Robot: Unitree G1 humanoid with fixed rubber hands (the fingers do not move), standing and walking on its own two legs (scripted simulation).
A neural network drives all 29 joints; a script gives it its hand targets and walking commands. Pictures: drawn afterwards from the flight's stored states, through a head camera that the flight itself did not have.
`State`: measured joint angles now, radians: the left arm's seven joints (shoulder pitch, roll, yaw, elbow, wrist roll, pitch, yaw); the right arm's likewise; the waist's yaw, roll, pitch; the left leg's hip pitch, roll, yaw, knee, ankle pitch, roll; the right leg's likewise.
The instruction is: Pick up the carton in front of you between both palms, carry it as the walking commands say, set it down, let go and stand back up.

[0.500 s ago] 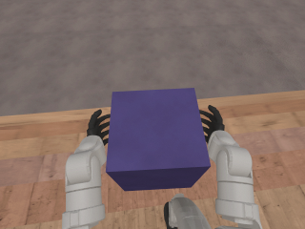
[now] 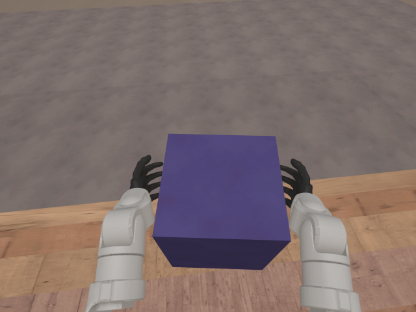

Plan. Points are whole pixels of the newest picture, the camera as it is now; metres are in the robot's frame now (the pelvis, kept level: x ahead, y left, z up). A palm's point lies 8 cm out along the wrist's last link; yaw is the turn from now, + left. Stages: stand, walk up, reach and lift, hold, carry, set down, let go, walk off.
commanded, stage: carry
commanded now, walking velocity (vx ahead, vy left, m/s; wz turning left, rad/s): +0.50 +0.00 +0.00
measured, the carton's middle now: (219, 207) +0.32 -0.01 +0.02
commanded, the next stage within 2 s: none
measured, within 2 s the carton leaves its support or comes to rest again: neither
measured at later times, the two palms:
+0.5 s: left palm (170, 150) +0.66 +0.15 -0.13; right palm (255, 142) +0.69 -0.16 -0.13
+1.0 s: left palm (188, 125) +1.05 +0.11 -0.33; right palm (248, 128) +1.01 -0.19 -0.33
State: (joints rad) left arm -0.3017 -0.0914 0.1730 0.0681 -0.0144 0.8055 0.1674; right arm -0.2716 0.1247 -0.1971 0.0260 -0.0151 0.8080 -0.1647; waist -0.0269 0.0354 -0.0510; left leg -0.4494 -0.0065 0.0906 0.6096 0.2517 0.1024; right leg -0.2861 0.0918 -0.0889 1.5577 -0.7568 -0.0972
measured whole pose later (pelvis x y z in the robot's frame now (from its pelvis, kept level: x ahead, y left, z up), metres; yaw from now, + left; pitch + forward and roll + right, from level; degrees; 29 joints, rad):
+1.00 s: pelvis +0.72 +0.00 -0.41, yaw +0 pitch +0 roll +0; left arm -0.32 -0.10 0.22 0.11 0.03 0.80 0.21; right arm -0.31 0.06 -0.12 0.10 0.07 0.81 -0.23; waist -0.14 0.01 -0.07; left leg -0.41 -0.10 0.08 0.85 -0.46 0.13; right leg -0.68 0.05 0.07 1.60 -0.52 -0.03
